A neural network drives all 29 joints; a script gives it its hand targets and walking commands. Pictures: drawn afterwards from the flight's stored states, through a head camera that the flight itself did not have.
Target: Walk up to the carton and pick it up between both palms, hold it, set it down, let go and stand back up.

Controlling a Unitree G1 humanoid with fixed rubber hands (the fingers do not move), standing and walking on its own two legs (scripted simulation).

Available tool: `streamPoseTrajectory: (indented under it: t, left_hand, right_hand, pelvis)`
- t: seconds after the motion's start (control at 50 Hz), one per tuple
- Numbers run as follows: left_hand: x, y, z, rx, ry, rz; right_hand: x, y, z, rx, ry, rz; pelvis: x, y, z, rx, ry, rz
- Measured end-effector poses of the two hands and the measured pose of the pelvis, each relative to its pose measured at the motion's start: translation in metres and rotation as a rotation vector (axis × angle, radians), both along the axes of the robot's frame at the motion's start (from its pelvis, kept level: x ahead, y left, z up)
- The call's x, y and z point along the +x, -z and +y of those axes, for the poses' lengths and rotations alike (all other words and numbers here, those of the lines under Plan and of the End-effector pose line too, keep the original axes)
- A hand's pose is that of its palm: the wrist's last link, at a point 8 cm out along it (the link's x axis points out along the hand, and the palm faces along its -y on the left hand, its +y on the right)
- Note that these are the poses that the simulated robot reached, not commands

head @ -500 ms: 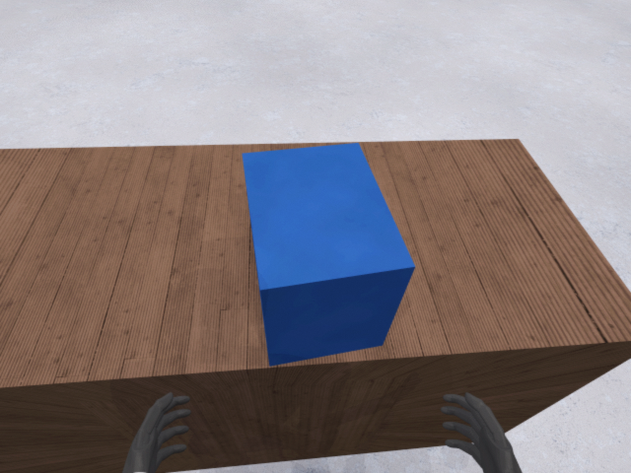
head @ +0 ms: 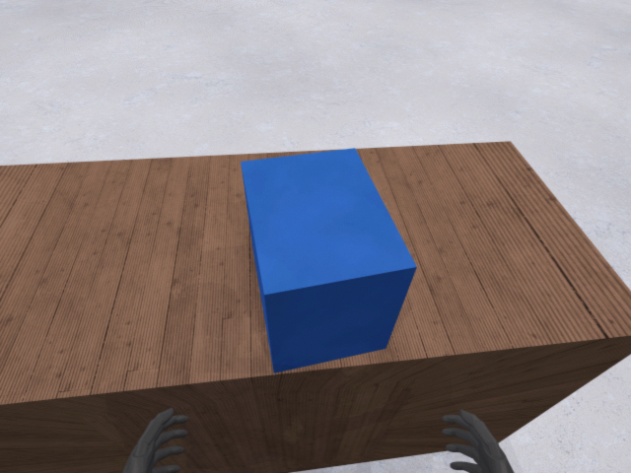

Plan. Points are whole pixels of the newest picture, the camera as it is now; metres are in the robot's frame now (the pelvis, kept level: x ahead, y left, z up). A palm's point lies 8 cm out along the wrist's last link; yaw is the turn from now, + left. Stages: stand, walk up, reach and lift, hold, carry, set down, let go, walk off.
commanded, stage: stand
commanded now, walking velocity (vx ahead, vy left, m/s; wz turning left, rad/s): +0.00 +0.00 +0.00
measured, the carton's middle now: (315, 258) +0.41 +0.02 +0.03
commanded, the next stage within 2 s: none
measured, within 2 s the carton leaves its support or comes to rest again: neither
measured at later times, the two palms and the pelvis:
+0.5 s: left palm out of the picture +0.06 +0.29 -0.13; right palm out of the picture +0.07 -0.27 -0.12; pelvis +0.02 +0.01 +0.00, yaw +2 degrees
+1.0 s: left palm out of the picture +0.06 +0.29 -0.12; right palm out of the picture +0.06 -0.26 -0.12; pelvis +0.00 +0.02 +0.00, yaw +2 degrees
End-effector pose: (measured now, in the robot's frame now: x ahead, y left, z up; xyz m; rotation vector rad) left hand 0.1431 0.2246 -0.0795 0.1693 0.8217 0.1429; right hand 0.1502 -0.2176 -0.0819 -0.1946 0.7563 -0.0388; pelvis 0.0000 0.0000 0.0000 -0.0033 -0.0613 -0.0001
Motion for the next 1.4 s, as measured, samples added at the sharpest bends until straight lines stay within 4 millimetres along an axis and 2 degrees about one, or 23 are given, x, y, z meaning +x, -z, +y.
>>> streamPoseTrajectory:
  t: [0.08, 0.2, 0.32, 0.46, 0.72, 1.18, 1.4]
  left_hand:
    - [-0.009, 0.016, 0.019, 0.035, 0.009, 0.042]
    - [-0.038, 0.033, 0.049, 0.07, -0.04, 0.16]
    - [-0.066, 0.043, 0.064, 0.086, -0.077, 0.275]
    - [-0.08, 0.047, 0.065, 0.076, -0.088, 0.347]
    - [-0.077, 0.046, 0.061, 0.053, -0.086, 0.346]
    - [-0.093, 0.045, 0.069, 0.058, -0.082, 0.377]
    - [-0.098, 0.045, 0.068, 0.056, -0.08, 0.388]
  right_hand:
    - [-0.015, 0.015, -0.021, -0.067, 0.018, 0.112]
    - [-0.046, 0.027, -0.055, -0.137, 0.085, 0.251]
    - [-0.071, 0.032, -0.068, -0.169, 0.133, 0.356]
    - [-0.081, 0.036, -0.06, -0.156, 0.143, 0.412]
    - [-0.074, 0.039, -0.039, -0.114, 0.134, 0.392]
    - [-0.097, 0.038, -0.046, -0.13, 0.165, 0.442]
    - [-0.098, 0.038, -0.044, -0.125, 0.159, 0.449]
  pelvis:
    - [0.004, 0.005, 0.0, 0.002, -0.009, 0.02]
    - [0.013, 0.008, 0.002, -0.003, -0.019, 0.028]
    - [0.018, 0.006, 0.005, -0.007, -0.024, 0.021]
    - [0.018, 0.003, 0.009, -0.008, -0.026, 0.009]
    - [0.011, -0.001, 0.015, -0.005, -0.026, 0.001]
    - [-0.004, -0.003, 0.02, -0.001, -0.029, -0.005]
    - [-0.008, -0.003, 0.019, 0.0, -0.032, -0.006]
